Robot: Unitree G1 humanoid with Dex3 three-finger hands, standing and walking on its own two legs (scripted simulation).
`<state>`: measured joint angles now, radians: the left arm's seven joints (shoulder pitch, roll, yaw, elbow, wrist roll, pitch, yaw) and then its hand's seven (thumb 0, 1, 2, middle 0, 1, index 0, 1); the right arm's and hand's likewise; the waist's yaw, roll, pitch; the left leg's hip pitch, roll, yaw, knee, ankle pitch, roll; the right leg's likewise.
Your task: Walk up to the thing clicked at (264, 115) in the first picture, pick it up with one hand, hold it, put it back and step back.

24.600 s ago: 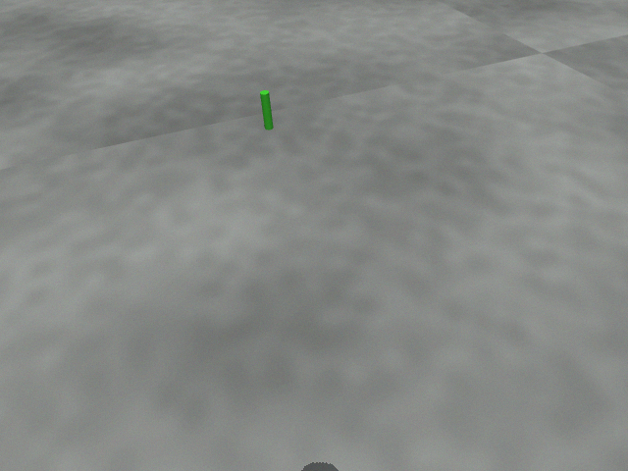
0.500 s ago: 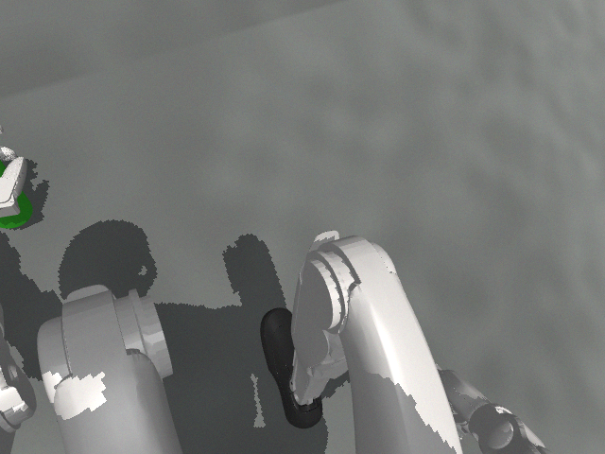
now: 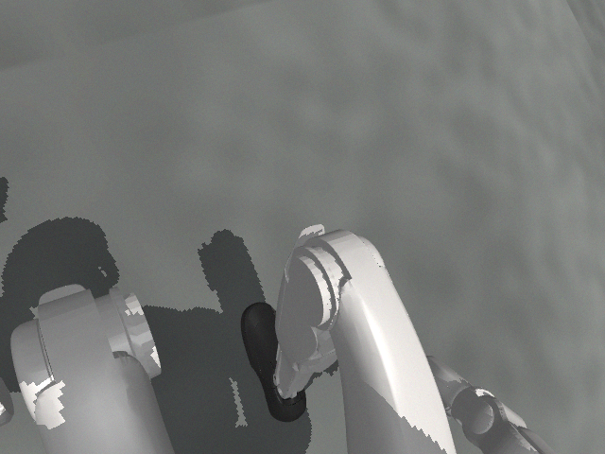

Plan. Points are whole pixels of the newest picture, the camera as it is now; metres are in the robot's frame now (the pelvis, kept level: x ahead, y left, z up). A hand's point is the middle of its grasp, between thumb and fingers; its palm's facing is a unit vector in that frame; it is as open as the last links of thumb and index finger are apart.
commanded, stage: lower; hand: left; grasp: from the side
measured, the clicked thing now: out of the picture +0.46 +0.29 -0.17
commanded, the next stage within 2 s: loosen in 0.14 s
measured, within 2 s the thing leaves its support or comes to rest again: rests again in 0.26 s
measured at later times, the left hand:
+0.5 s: hand out of the picture +0.46 +0.28 -0.16, palm faces +0.31 -0.95 +0.00, open 7.0 cm
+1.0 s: hand out of the picture +0.47 +0.28 -0.15, palm faces +0.28 -0.96 -0.01, open 13.6 cm
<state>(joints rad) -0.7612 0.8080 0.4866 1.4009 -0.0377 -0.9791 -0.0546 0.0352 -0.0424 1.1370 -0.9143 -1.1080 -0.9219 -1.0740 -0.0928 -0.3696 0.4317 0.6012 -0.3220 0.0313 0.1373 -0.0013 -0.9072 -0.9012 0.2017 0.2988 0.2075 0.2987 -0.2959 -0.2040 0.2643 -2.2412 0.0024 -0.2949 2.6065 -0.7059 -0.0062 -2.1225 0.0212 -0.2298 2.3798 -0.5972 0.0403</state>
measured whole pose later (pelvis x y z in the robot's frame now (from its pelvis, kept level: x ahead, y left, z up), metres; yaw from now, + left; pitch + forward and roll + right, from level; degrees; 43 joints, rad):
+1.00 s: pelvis +0.00 +0.00 +0.00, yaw -2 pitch +16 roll -17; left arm -0.76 0.85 0.47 1.42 -0.08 -1.03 -0.08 -0.01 -0.24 0.30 -0.45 -0.36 -0.45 -0.35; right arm -0.13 -0.38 0.48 0.57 -0.33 0.04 0.13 0.00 -0.91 -0.90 0.20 0.30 0.21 0.30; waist -0.29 -0.23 0.28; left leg -2.23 0.01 -0.33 2.62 -0.71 0.00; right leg -2.10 0.04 -0.25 2.36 -0.58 0.05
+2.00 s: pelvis +0.03 -0.01 +0.22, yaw +10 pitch +32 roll -3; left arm -0.14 0.44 0.25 0.47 0.05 0.00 0.04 -0.01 -0.48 0.10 -0.08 -0.08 -0.08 -0.08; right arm 0.10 -0.25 0.01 0.52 0.05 0.13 -0.05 0.01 -0.90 -0.90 0.20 0.30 0.21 0.30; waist -0.06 0.00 -0.16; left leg -1.74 0.04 -0.05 1.84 -0.66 0.00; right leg -1.72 0.00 -0.05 1.78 -0.62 0.00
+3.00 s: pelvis +0.10 +0.00 +0.43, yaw +14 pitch +8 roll -2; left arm 0.46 0.22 -0.01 0.00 -0.01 0.26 0.15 -0.01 -0.55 0.05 -0.06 -0.06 -0.06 -0.05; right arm 0.27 -0.21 0.04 0.48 0.01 -0.10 -0.19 0.01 -0.90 -0.90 0.20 0.30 0.21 0.30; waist -0.02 0.04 -0.11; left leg -0.63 0.03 -0.03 0.96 -0.47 -0.01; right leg -0.61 0.00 -0.05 0.92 -0.45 0.00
